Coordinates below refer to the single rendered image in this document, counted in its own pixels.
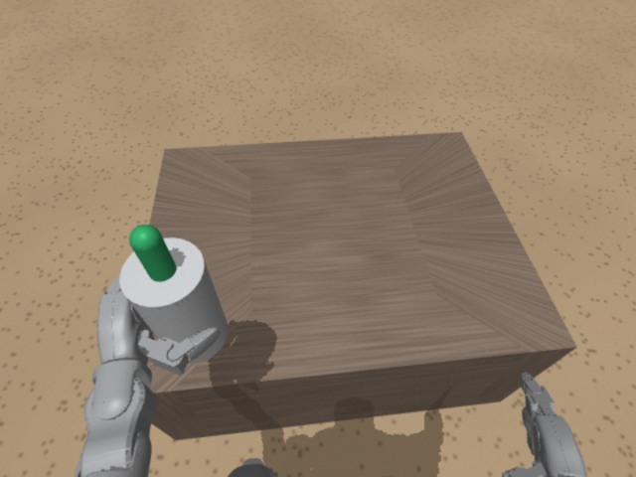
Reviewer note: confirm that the bottle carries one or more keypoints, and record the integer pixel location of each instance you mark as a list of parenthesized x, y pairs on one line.
[(167, 282)]

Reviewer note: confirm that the right robot hand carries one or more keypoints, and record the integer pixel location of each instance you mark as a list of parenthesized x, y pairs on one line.
[(549, 437)]

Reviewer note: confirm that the left robot hand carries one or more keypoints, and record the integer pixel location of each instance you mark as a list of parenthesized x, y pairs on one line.
[(122, 333)]

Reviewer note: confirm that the left robot arm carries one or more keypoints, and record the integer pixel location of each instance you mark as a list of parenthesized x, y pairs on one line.
[(118, 414)]

